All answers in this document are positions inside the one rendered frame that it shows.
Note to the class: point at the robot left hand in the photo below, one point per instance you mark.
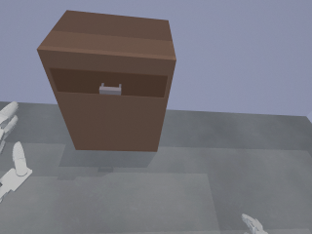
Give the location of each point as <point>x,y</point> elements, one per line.
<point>14,178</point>

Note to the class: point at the drawer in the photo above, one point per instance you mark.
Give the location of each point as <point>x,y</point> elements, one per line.
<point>83,81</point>

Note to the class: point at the cabinet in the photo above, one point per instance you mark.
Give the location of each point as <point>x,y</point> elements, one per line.
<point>112,43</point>

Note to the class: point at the robot right hand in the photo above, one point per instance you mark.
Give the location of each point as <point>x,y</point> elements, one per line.
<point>253,224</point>

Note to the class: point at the handle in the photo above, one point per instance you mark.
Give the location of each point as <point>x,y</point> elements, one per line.
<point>110,90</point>

